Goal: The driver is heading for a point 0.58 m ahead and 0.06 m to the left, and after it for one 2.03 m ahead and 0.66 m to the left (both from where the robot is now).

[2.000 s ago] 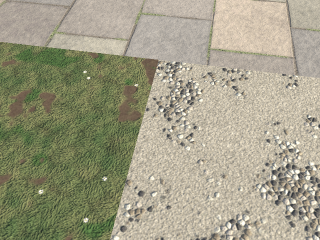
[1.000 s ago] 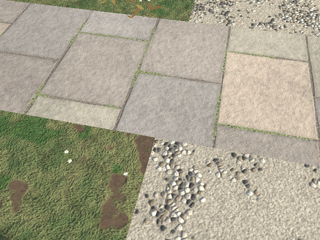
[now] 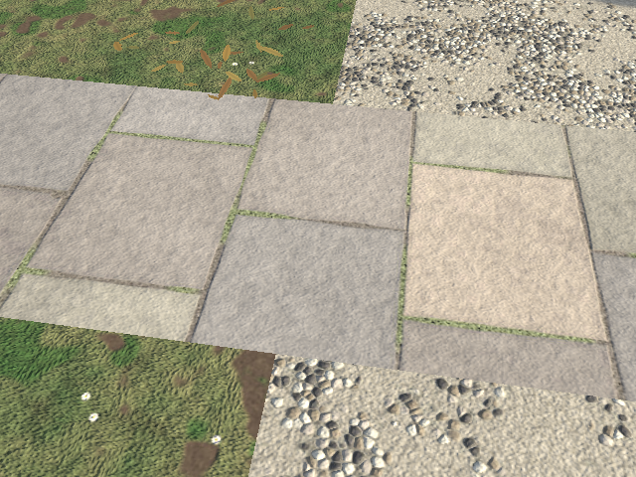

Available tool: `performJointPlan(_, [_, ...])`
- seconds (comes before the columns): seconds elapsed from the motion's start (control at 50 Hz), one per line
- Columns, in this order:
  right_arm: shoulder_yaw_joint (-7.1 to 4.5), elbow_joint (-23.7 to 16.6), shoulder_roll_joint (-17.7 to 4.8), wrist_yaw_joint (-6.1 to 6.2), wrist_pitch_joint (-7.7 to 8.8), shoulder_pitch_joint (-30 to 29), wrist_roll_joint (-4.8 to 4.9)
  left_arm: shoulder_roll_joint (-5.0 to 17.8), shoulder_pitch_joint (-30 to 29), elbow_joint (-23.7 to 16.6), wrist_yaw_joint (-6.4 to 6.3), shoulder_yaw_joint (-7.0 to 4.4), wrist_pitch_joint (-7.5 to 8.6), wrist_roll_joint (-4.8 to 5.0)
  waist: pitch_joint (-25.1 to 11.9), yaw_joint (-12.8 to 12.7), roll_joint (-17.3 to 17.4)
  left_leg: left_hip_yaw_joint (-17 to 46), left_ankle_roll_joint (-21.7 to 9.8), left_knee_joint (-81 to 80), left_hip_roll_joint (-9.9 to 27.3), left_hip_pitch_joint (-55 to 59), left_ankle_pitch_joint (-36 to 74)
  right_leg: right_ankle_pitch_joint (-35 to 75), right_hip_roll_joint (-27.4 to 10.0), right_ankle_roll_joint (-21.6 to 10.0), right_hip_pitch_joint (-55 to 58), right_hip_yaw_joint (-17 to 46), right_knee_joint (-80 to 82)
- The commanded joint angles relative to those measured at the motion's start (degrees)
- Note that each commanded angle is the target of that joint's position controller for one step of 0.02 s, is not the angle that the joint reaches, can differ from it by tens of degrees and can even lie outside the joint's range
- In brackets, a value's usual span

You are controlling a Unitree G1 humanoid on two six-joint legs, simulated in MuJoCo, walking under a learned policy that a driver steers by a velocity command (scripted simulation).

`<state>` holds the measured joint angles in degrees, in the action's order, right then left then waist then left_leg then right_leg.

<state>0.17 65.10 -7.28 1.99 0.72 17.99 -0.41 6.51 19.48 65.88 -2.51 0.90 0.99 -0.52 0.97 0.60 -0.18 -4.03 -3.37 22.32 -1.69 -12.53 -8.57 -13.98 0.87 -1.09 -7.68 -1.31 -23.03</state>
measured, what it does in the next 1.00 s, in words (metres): walks ahead: left foot, then right foot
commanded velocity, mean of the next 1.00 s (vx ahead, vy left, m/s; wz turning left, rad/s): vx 0.36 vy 0.00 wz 0.01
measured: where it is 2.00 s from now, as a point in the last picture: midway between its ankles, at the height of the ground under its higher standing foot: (320, 475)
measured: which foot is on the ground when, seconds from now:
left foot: down 0.00-0.22, up 0.24-0.40, down 0.42-0.88, up 0.90-1.00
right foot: down 0.00-0.42, up 0.44-0.86, down 0.88-1.00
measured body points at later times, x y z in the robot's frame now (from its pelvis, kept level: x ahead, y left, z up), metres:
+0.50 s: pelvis +0.12 +0.04 -0.01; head +0.12 +0.06 +0.44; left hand +0.07 +0.27 -0.17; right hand +0.14 -0.21 -0.14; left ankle +0.11 +0.11 -0.74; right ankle +0.01 -0.08 -0.68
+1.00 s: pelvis +0.39 +0.02 -0.01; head +0.42 +0.01 +0.43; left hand +0.48 +0.27 -0.15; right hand +0.37 -0.22 -0.17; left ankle +0.25 +0.12 -0.64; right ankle +0.45 -0.04 -0.74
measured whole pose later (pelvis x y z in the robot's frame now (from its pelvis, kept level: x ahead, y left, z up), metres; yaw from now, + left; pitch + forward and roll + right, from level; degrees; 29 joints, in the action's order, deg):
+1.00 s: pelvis +0.39 +0.02 -0.01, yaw +1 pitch +0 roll -1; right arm -2.3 60.0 -9.7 0.6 4.5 20.6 -0.8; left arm 11.5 9.0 56.0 0.2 -3.7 4.5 -1.1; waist 4.7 1.2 1.2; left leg 0.1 -4.9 70.3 -0.2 -18.6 -20.6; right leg -9.3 3.5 -6.3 -18.6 -8.5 -27.8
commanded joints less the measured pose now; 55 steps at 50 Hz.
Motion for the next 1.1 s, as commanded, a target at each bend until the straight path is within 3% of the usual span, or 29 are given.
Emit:
performJointPlan(0.02, [-0.49, -0.22, -3.82, 0.17, 0.2, 3.9, 0.0, 3.56, 4.78, -0.06, -0.15, -0.42, 0.14, 0.0, 3.95, 0.0, -0.04, 8.33, -0.09, -4.69, 6.94, 1.6, -1.57, 1.97, -5.88, -2.02, -5.67, 5.93, 5.26])
performJointPlan(0.04, [-0.48, 0.0, -3.75, 0.15, 0.15, 4.32, -0.03, 3.39, 5.58, 0.2, -0.12, -0.39, 0.11, -0.08, 2.91, -0.1, 0.15, 8.3, -0.18, -4.99, 6.52, 1.85, -5.65, -1.9, -5.31, -2.15, -5.31, 5.66, 5.49])
performJointPlan(0.1, [-1.64, -0.77, -6.07, -0.15, -0.56, 4.37, -0.16, 5.04, 6.17, -0.77, 0.21, -1.3, -0.37, -0.61, 5.96, -0.29, 0.52, 8.71, -2.41, -3.63, 4.82, -2.95, -26.99, -21.32, -2.99, -4.35, -9.14, 5.33, 3.01])
performJointPlan(0.16, [-1.86, -2.31, -4.91, -0.72, -0.22, 3.91, -0.2, 4.62, 6.42, -2.23, 0.71, -1.53, 0.09, -0.7, 9.4, -0.59, -0.59, 11.3, -3.97, -1.85, 5.69, -6.31, -30.28, -25.09, -4.42, -6.23, -11.62, 9.01, 3.14])
performJointPlan(0.2, [-2.03, -4.09, -4.48, -1.21, 0.66, 1.37, -0.37, 5.95, 8.44, -2.35, 0.87, -2.21, 0.81, -0.48, 7.55, -2.01, -3.08, 9.59, -3.43, 2.28, 4.08, -9.57, -24.52, -24.47, -7.08, -7.89, -6.2, 14.1, 6.75])
performJointPlan(0.24, [-1.89, -6.71, -3.22, -2.02, 1.74, -3.75, -0.96, 9.51, 12.5, -1.1, 0.75, -3.75, 1.21, -0.35, 7.96, -4.22, -9.26, 1.07, -1.37, 13.0, -0.15, -18.14, -14.22, -28.69, -14.83, -11.6, 2.77, 24.72, 14.95])
performJointPlan(0.28, [-2.44, -8.61, -5.0, -2.51, 2.66, -6.09, -1.42, 9.86, 12.23, -1.21, 0.61, -4.44, 1.46, -0.54, 9.63, -4.22, -7.68, 1.38, -1.32, 19.14, 2.43, -21.83, -13.84, -26.4, -18.73, -13.49, 3.09, 27.58, 17.12])
performJointPlan(0.32, [-2.79, -9.74, -5.27, -3.01, 3.53, -5.55, -1.11, 9.83, 10.62, -1.55, 0.64, -4.68, 2.07, -0.76, 10.39, -2.44, -6.86, 2.41, -1.61, 18.53, 4.02, -21.1, -14.9, -20.49, -18.27, -12.98, 2.54, 24.72, 15.48])
performJointPlan(0.36, [-2.96, -9.59, -4.43, -3.32, 4.19, -3.27, -0.53, 9.95, 7.36, -2.49, 0.75, -4.87, 2.59, -0.34, 9.56, -0.01, -5.86, -0.11, -1.52, 11.21, 2.28, -11.85, -11.53, -13.05, -14.58, -10.93, -1.41, 17.89, 12.51])
performJointPlan(0.4, [-3.88, -5.7, -4.81, -3.03, 4.42, 7.75, -0.1, 9.86, 3.99, -3.64, 1.03, -4.9, 3.02, -0.13, 6.2, 5.09, -2.75, -1.74, -1.48, 3.84, -1.38, 10.37, -7.0, -4.03, -9.41, -8.26, -13.42, 10.44, 3.55])
performJointPlan(0.42, [-5.16, -3.84, -8.42, -2.23, 4.73, 15.77, -0.69, 8.21, 2.29, -4.77, 1.47, -4.34, 3.74, -0.28, 2.9, 8.81, 4.85, 8.68, -2.92, -1.83, 5.83, 21.49, -12.9, 0.18, -4.68, -5.96, -20.83, 4.03, -10.7])
performJointPlan(0.44, [-6.77, -2.47, -15.46, -1.65, 4.48, 23.83, -0.99, 3.82, 3.09, -7.44, 2.11, -3.28, 4.37, 0.02, -1.61, 9.79, 20.32, 34.58, -9.02, -11.97, 21.37, 29.43, -24.86, -11.41, 2.39, -3.06, -32.38, -4.24, -30.25])
performJointPlan(0.46, [-5.89, -1.93, -12.02, -1.43, 3.53, 21.74, -0.96, 8.61, -0.36, -8.35, 2.55, -4.45, 4.14, -1.79, 2.02, 7.73, 12.44, 41.28, -11.54, -13.85, 23.87, 23.44, -26.86, -15.56, 0.32, -4.12, -36.43, 0.27, -40.82])
performJointPlan(0.48, [-5.16, -4.35, -10.43, -1.54, 3.5, 14.31, -1.27, 7.66, -3.32, -9.27, 3.14, -4.44, 4.11, -1.96, 6.37, 4.43, 4.88, 35.13, -10.75, -13.07, 22.35, 18.03, -24.77, -9.94, -3.23, -4.98, -38.13, 2.16, -44.1])
performJointPlan(0.52, [-4.34, -6.52, -8.81, -1.77, 4.34, 7.66, -1.01, 6.01, -3.42, -8.95, 4.01, -4.24, 4.31, -1.33, 6.55, 0.92, 1.1, 24.58, -8.21, -14.73, 17.74, 11.95, -13.23, -1.54, -5.72, -4.6, -33.87, 2.63, -41.3])
performJointPlan(0.56, [-3.35, -5.76, -6.84, -1.5, 5.15, 8.2, -0.63, 6.08, -2.28, -8.62, 4.38, -4.45, 3.27, -1.7, 5.11, -0.57, 2.77, 17.5, -6.76, -14.75, 14.62, 11.79, -0.53, 0.97, -5.64, -3.28, -31.55, 0.91, -38.85])
performJointPlan(0.62, [-2.74, -3.83, -6.9, -1.19, 5.68, 12.51, -0.37, 5.88, -7.28, -10.71, 4.54, -4.45, 2.18, -1.6, 4.92, -0.53, 3.86, 11.48, -6.85, -13.29, 13.23, 13.64, 17.43, 3.57, -4.8, -1.98, -34.28, -1.77, -35.64])
performJointPlan(0.7, [-2.07, -3.62, -6.79, -1.2, 5.83, 13.13, -0.45, 4.7, -19.35, -15.5, 4.74, -3.35, 2.03, -0.82, 7.28, 1.02, 4.86, 6.66, -6.34, -14.33, 10.85, 9.7, 24.19, 10.27, -2.85, -1.6, -29.95, -5.06, -20.07])
performJointPlan(0.76, [-2.19, -2.84, -8.02, -0.93, 6.05, 14.3, -0.37, 5.64, -22.78, -17.17, 4.53, -3.2, 1.97, -0.36, 7.38, 1.35, 5.74, 5.74, -6.07, -14.23, 12.08, 11.0, 29.87, 12.44, -1.2, -3.38, -23.95, -6.58, -12.41])
performJointPlan(0.82, [-2.59, -2.69, -9.68, -0.64, 6.17, 12.4, -0.57, 8.24, -16.9, -16.12, 3.5, -4.28, 2.48, -0.49, 3.35, -2.33, 5.82, 4.05, -5.2, -4.78, 13.25, 16.26, 49.12, 8.76, 1.77, -6.76, -15.52, -6.79, -10.15])
performJointPlan(0.86, [-2.97, -2.89, -10.76, -0.54, 5.53, 10.79, -0.59, 10.64, -1.21, -10.96, 2.6, -5.87, 3.26, -0.84, -4.48, -8.94, 4.66, 2.38, -4.07, 14.68, 11.62, 14.03, 49.18, 8.6, 3.02, -9.04, 1.07, -6.08, -5.19])
performJointPlan(0.88, [-2.52, -4.02, -9.05, -0.89, 5.37, 11.33, -0.24, 14.52, 7.26, -9.16, 2.06, -7.1, 3.56, -2.3, -9.98, -11.38, 0.8, 1.06, -3.65, 30.87, 9.15, 3.39, 31.0, 0.29, -7.06, -11.44, 13.99, 4.88, -4.13])
performJointPlan(0.9, [-1.42, -4.88, -1.48, -1.66, 5.08, 18.76, 1.3, 19.15, 8.78, -9.57, 2.37, -8.01, 3.46, -3.36, -16.55, -6.28, -11.14, 0.29, -1.74, 54.18, -1.5, -16.37, -19.47, -3.41, -25.0, -19.96, 27.87, 34.96, 0.61])
performJointPlan(0.92, [-2.93, -4.73, -7.3, -1.57, 4.65, 15.4, 0.88, 17.19, 4.2, -10.1, 2.78, -7.82, 2.71, -0.75, -14.97, -6.41, -4.54, 6.91, -2.4, 59.88, -1.37, -22.08, -18.63, -7.18, -24.6, -20.93, 22.78, 41.94, 8.4])
performJointPlan(0.94, [-3.21, -6.78, -8.07, -1.41, 4.55, 9.28, 0.39, 13.43, -3.3, -11.48, 2.73, -6.62, 3.0, 0.02, -4.92, -3.69, -1.9, 7.06, -2.43, 57.6, 2.29, -23.53, -12.91, -1.34, -23.29, -18.26, 12.75, 30.23, 9.4])
performJointPlan(0.96, [-3.14, -7.05, -7.14, -1.29, 4.62, 6.94, -0.05, 9.85, -6.27, -11.76, 2.94, -5.61, 3.83, -0.07, -0.95, -2.4, 1.24, 6.97, -2.2, 54.26, 3.96, -20.45, -10.05, 12.18, -20.92, -16.22, 4.88, 22.36, 10.32])
performJointPlan(1.0, [-3.31, -6.05, -5.08, -1.35, 3.01, 9.05, -1.36, 6.07, -5.07, -9.99, 2.25, -4.36, 4.86, -0.23, 0.53, 0.96, 0.5, 6.99, -1.12, 49.27, 5.55, -13.18, -10.44, 30.98, -16.74, -12.43, -3.31, 9.49, 9.96])
performJointPlan(1.04, [-3.67, -6.67, -4.18, -1.64, 1.52, 8.82, -1.4, 6.9, -3.23, -9.47, 1.84, -4.14, 5.64, -0.47, 0.02, 2.19, -0.97, 5.69, -0.61, 46.8, 4.5, -11.65, -10.1, 42.57, -15.73, -11.25, -4.89, 3.66, 8.89])
performJointPlan(1.1, [-3.89, -9.0, -4.26, -1.94, 0.21, 4.73, -1.26, 9.55, -2.67, -10.04, 1.32, -4.35, 5.5, -0.51, -0.25, 3.02, -3.34, 3.86, 0.02, 40.81, 4.48, -15.47, -4.92, 46.36, -14.49, -10.41, -3.93, -2.43, 8.29])
Keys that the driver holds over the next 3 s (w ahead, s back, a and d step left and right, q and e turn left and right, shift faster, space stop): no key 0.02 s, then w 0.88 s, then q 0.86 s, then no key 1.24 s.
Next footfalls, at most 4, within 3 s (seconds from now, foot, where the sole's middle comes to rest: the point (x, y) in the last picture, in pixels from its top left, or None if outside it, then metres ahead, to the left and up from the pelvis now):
0.42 left None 0.15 0.11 -0.78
0.88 right None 0.50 -0.04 -0.78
1.38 left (264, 447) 0.60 0.14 -0.78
1.88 right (355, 442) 0.61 -0.06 -0.78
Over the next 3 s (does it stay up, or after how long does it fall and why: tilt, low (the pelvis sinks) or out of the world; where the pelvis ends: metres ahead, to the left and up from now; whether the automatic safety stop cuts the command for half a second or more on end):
stays up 0.51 0.02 0.00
